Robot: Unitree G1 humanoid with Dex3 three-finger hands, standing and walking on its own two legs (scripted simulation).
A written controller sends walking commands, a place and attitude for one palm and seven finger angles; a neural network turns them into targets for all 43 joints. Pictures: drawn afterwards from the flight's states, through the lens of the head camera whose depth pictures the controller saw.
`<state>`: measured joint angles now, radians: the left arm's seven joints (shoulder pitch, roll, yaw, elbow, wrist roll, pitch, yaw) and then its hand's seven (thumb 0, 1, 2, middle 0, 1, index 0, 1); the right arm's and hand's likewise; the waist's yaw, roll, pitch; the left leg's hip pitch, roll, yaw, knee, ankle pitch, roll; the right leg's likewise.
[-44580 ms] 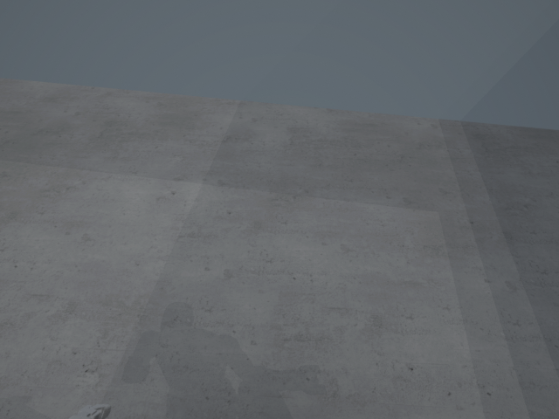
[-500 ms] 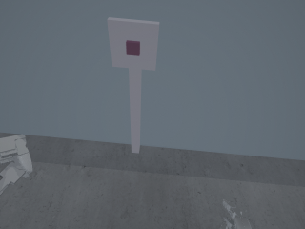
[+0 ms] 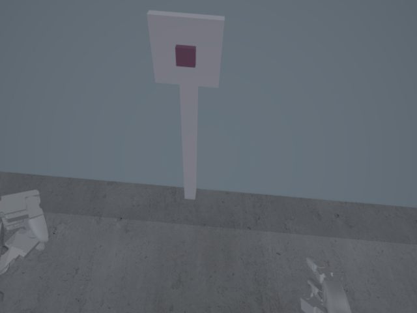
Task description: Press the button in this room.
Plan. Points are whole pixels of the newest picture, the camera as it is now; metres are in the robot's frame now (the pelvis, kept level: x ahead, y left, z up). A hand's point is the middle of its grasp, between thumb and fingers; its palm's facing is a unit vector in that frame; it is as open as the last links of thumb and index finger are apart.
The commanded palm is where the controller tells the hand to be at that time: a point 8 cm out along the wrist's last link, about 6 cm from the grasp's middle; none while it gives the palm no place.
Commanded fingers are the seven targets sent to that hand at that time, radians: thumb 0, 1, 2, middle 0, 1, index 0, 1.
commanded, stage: stop stepping back and stand still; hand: left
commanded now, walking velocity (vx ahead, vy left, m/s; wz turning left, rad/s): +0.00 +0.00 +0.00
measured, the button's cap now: (186, 55) +0.78 +0.11 +0.10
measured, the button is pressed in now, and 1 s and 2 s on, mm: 0 0 0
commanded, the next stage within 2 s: let the arm hang, fingers relaxed in 0.02 s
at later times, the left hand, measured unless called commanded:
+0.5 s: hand out of the picture +0.00 +0.19 -0.18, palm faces +0.01 -0.97 -0.22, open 3.7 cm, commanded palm none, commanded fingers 0.00 0.90 0.90 -0.57 -0.70 -0.57 -0.70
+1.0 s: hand out of the picture +0.03 +0.17 -0.17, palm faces +0.01 -0.97 -0.22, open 7.2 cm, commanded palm none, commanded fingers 0.00 0.90 0.90 -0.20 -0.30 -0.20 -0.30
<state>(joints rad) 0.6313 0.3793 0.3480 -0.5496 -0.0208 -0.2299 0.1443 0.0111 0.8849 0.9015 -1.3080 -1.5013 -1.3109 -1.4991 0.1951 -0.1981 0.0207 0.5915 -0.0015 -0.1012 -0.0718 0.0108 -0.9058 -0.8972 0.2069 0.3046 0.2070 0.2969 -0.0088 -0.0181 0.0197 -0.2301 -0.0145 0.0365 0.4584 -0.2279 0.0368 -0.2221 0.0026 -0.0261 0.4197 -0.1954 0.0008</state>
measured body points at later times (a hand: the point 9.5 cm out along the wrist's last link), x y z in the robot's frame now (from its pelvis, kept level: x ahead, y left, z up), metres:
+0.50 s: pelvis -0.01 +0.00 +0.00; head +0.02 +0.01 +0.45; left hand +0.00 +0.24 -0.16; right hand +0.02 -0.26 -0.14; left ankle +0.01 +0.09 -0.74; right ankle +0.02 -0.12 -0.74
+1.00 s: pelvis +0.00 -0.01 +0.00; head +0.00 -0.02 +0.45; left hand +0.03 +0.23 -0.15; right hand +0.00 -0.23 -0.16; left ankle +0.01 +0.09 -0.74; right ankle +0.02 -0.12 -0.74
